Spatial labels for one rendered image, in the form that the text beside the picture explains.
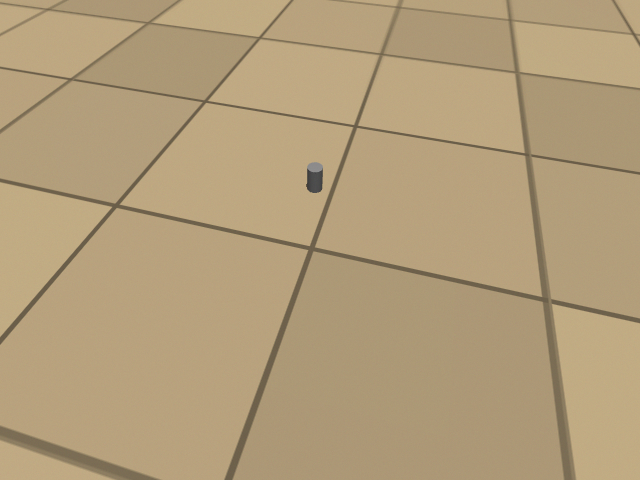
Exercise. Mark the can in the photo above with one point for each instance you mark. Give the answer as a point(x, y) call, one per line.
point(314, 177)

